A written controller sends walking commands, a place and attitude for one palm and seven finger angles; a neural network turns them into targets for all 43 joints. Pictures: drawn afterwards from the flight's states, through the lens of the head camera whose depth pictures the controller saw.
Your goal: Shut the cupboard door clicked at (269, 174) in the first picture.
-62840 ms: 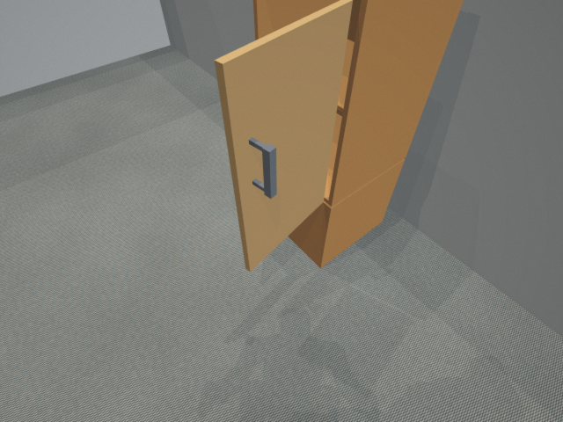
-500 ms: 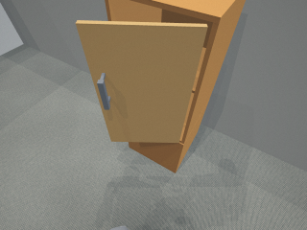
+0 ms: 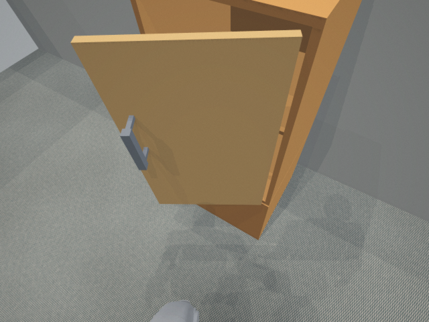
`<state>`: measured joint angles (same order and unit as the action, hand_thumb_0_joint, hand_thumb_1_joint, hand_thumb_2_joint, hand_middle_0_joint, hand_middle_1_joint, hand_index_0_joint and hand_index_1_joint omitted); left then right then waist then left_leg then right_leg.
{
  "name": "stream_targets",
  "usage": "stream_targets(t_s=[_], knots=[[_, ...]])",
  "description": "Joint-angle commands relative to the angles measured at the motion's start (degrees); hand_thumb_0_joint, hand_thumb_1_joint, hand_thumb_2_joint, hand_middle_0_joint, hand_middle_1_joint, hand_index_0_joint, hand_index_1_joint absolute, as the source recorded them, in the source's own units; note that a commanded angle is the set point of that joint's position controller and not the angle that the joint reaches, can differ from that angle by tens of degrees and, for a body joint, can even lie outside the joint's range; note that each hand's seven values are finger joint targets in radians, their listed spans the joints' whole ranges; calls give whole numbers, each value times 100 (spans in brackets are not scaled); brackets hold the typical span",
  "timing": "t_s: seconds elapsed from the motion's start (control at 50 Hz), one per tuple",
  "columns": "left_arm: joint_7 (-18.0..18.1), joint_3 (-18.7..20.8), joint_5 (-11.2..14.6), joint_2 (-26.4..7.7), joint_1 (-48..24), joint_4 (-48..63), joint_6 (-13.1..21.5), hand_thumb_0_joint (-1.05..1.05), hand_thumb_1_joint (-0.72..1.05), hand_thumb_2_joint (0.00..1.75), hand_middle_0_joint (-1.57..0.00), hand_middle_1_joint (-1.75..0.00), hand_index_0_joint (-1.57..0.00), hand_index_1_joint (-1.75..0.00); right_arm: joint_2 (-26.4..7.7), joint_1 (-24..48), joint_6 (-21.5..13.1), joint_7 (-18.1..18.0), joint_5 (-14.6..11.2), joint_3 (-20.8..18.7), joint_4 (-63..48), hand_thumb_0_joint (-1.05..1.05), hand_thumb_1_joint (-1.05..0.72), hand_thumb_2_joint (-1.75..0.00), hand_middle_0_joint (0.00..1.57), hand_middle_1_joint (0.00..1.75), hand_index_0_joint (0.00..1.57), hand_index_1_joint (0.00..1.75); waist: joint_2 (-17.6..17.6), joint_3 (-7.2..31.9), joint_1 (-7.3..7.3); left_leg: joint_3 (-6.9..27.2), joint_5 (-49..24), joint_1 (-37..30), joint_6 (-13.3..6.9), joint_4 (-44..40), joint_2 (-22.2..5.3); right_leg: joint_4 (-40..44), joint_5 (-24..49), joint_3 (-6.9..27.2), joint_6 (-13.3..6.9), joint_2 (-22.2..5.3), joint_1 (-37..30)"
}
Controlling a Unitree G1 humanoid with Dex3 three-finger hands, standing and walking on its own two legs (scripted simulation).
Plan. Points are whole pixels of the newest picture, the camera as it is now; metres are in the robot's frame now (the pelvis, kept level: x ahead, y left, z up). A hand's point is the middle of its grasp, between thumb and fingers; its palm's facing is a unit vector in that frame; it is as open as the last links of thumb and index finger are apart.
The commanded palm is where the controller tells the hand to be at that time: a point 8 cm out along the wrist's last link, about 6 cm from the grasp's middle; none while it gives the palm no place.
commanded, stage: come to a stop and stand still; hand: left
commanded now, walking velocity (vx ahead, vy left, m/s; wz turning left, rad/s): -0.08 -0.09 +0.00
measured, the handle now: (137, 144) +0.44 +0.21 +0.03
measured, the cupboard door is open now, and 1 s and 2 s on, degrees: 30 30 30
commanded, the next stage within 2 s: look again from close up in 0.78 s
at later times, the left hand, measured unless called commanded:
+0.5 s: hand out of the picture +0.09 +0.17 -0.18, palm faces -0.05 -0.97 -0.25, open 7.3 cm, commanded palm none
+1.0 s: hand out of the picture -0.02 +0.18 -0.17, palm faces +0.02 -0.97 -0.24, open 7.3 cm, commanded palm none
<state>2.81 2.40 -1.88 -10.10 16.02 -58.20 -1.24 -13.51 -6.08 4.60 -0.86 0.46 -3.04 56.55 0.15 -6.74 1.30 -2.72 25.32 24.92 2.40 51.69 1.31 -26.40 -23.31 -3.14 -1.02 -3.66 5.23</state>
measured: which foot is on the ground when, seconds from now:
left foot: up 0.00-0.06, down 0.08-1.00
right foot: down 0.00-0.10, up 0.12-0.38, down 0.40-1.00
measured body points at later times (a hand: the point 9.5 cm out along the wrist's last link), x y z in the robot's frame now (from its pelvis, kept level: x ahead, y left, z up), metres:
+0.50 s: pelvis -0.01 -0.01 -0.02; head -0.01 -0.02 +0.43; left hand +0.09 +0.22 -0.16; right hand +0.05 -0.26 -0.17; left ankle +0.02 +0.14 -0.74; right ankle +0.00 -0.15 -0.74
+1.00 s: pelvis -0.02 -0.01 +0.00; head -0.01 -0.02 +0.45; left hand -0.02 +0.23 -0.15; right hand -0.04 -0.24 -0.16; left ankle +0.02 +0.14 -0.74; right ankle +0.00 -0.15 -0.74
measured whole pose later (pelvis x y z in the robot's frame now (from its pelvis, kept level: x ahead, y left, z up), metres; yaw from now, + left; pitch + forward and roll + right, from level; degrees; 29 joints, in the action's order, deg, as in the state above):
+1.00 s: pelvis -0.02 -0.01 +0.00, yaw +1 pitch -2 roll +1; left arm 1.1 0.6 -0.7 -11.5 17.6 -60.3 -0.3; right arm -10.1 -19.9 0.0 -0.1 0.8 -0.2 60.6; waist -0.5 -2.0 -0.8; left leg -0.1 11.8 15.4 2.4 28.7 -2.4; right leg -31.3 -15.7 0.3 1.6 -2.6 14.1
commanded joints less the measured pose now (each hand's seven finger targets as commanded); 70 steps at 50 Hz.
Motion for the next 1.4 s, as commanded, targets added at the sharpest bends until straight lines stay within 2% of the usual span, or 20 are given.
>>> stream_targets(t_s=[0.0,0.02,0.04,0.06,0.08,0.12,0.18,0.3,0.32,0.34,0.36,0.38,0.4,0.44,0.48,0.52,0.6,0.74,1.0,1.38], knots=[[71,233,34,-1134,354,186,80,0,90,90,-20,-30,-20,-30,-296,-131,-228,-23,12,-1,-364,0,-90,-90,20,30,20,30,1412,926,-57,-364,-830,-244,-65,-1845,103,-753,7022,514,-596,-983,-1052],[65,230,96,-1150,180,234,84,0,90,90,-20,-30,-20,-30,-371,-548,-248,-28,31,-14,-215,0,-90,-90,20,30,20,30,1327,1074,-266,-338,-1836,-994,-106,-2512,35,-1124,6526,391,-419,-825,-706],[52,188,127,-1020,174,289,68,0,90,90,-20,-30,-20,-30,-562,-933,-307,-18,64,-66,-78,0,-90,-90,20,30,20,30,785,1419,-376,61,-4128,-2224,-327,-2620,-623,-1741,4949,184,-135,-544,137],[59,112,200,-717,374,375,65,0,90,90,-20,-30,-20,-30,-1018,-1345,-336,-37,100,-143,-29,0,-90,-90,20,30,20,30,-562,1772,-462,1451,-7117,-3354,-1146,-2162,-2004,-2640,1474,-61,163,47,1430],[102,62,139,-600,212,480,62,0,90,90,-20,-30,-20,-30,-1052,-1559,-323,-84,35,-125,25,0,-90,-90,20,30,20,30,-868,1448,-576,1428,-8431,-2635,-1551,-2441,-2440,-3613,-1572,430,106,414,1290],[136,116,149,-677,-30,490,-126,0,90,90,-20,-30,-20,-30,-987,-1037,-336,-228,67,-36,-111,0,-90,-90,20,30,20,30,-1085,921,-311,1549,-7323,-1709,-1591,-2643,-2373,-3934,-1430,1023,150,330,1614],[-1,141,136,-712,-101,464,-183,0,90,90,-20,-30,-20,-30,-773,-683,-341,-265,103,33,-270,0,-90,-90,20,30,20,30,-768,892,-159,1257,-6170,-1867,-1451,-2682,-2034,-3638,-860,827,207,328,1882],[-153,88,111,-539,-355,596,-172,0,90,90,-20,-30,-20,-30,-814,-594,-344,-179,129,-71,-296,0,-90,-90,20,30,20,30,-1179,1040,-187,1003,-4235,-1439,-1222,-2898,-1763,-2079,-383,342,173,339,1242],[-34,68,158,-706,341,312,96,0,90,90,-20,-30,-20,-30,-1181,-208,-526,-120,-11,-270,-354,0,-90,-90,20,30,20,30,-826,2107,224,662,-4919,-2226,-750,-1518,-1769,-854,464,659,80,16,1224],[-54,90,87,-871,595,376,259,0,90,90,-20,-30,-20,-30,-983,-168,-517,-67,-20,-214,-701,0,-90,-90,20,30,20,30,-507,1803,287,324,-4280,-1978,-475,-794,-1095,622,2190,515,126,25,728],[-35,184,23,-1326,-5,592,243,0,90,90,-20,-30,-20,-30,-187,-756,-527,-7,-9,-81,-801,0,-90,-90,20,30,20,30,1244,1459,-207,-51,-1304,-188,-149,-585,-364,53,4580,1731,-381,-991,17],[-48,73,12,-1199,-260,722,247,0,90,90,-20,-30,-20,-30,-99,-827,-465,-29,1,-21,-809,0,-90,-90,20,30,20,30,1051,1367,-200,113,205,-367,-131,-684,-400,-4,3943,1571,-857,-1385,394],[-63,-14,-33,-1175,-405,794,206,0,90,90,-20,-30,-20,-30,-1,-853,-433,-1,35,-54,-752,0,-90,-90,20,30,20,30,51,880,-338,-82,-136,-786,-101,-1152,-157,-103,3162,1177,-671,-957,1101],[-43,54,47,-1247,-806,831,233,0,90,90,-20,-30,-20,-30,-302,-1054,-417,16,56,-77,-682,0,-90,-90,20,30,20,30,645,749,-493,122,-1269,-1203,-229,-1742,-311,-292,1706,942,-370,-445,1532],[-56,5,83,-1020,-742,848,143,0,90,90,-20,-30,-20,-30,-380,-942,-475,38,83,-33,-668,0,-90,-90,20,30,20,30,-300,179,-349,499,-1286,-872,-336,-2252,-602,-283,292,762,-98,-78,1845],[-81,-9,82,-1012,-459,768,120,0,90,90,-20,-30,-20,-30,-403,-804,-438,46,99,-10,-751,0,-90,-90,20,30,20,30,-56,-130,-223,580,-231,-349,-331,-2531,-545,66,-599,887,-84,-25,1752],[-111,15,77,-1050,-361,771,135,0,90,90,-20,-30,-20,-30,-374,-1203,-432,65,130,0,-626,0,-90,-90,20,30,20,30,462,135,-313,267,-261,-799,-263,-2277,-312,516,-1247,1100,-169,-251,2024],[-128,-11,107,-882,-114,626,181,0,90,90,-20,-30,-20,-30,-367,-1396,-544,41,108,68,-368,0,-90,-90,20,30,20,30,-21,293,-213,587,-338,-671,-339,-2918,-542,285,-456,790,-83,-53,1487],[-118,-90,122,-800,222,-9,271,0,90,90,-20,-30,-20,-30,-327,-1414,-637,-8,30,153,225,0,-90,-90,20,30,20,30,-10,461,-144,538,-1329,-1032,-319,-2938,-624,338,654,692,-47,-138,986],[-119,-120,88,-792,164,-232,293,0,90,90,-20,-30,-20,-30,-412,-898,-652,-17,23,142,378,0,-90,-90,20,30,20,30,-148,378,-108,554,-1561,-1221,-297,-3110,-643,492,1059,627,47,-176,842]])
